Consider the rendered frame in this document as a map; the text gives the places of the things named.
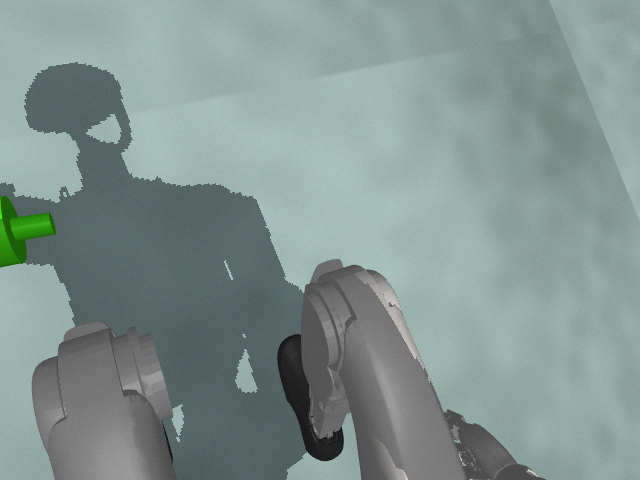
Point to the bottle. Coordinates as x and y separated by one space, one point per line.
15 230

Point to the right robot hand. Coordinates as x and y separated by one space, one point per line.
483 455

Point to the right robot foot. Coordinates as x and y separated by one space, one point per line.
296 388

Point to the right robot arm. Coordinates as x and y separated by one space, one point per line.
517 472

